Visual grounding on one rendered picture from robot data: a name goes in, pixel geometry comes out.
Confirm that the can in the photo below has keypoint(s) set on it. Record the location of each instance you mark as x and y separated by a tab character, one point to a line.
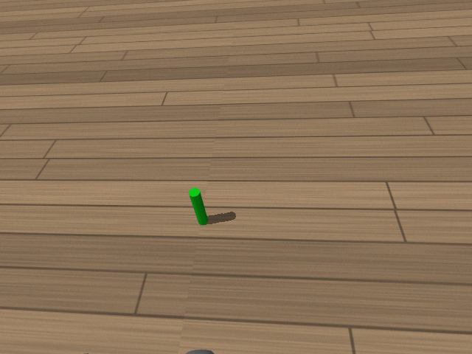
198	206

